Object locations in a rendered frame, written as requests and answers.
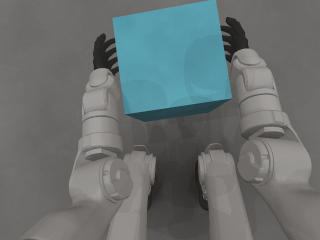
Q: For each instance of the left robot hand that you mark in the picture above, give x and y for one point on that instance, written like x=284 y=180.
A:
x=100 y=55

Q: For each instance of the right robot forearm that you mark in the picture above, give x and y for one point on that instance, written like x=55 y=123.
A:
x=258 y=99

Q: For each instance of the right robot hand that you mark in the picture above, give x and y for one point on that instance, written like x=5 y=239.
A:
x=237 y=40

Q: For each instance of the right robot upper arm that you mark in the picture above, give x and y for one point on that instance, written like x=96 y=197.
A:
x=279 y=170

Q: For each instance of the left robot forearm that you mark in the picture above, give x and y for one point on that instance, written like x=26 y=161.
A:
x=100 y=119

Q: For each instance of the carton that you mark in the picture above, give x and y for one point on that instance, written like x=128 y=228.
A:
x=172 y=61

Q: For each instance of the robot left thigh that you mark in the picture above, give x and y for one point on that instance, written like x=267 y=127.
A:
x=130 y=221

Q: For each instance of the robot thigh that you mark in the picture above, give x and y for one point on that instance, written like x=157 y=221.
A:
x=227 y=214
x=130 y=221

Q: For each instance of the left robot upper arm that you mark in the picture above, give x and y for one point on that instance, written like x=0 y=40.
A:
x=97 y=190

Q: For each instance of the robot right thigh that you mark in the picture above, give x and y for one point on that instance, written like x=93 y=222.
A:
x=227 y=214

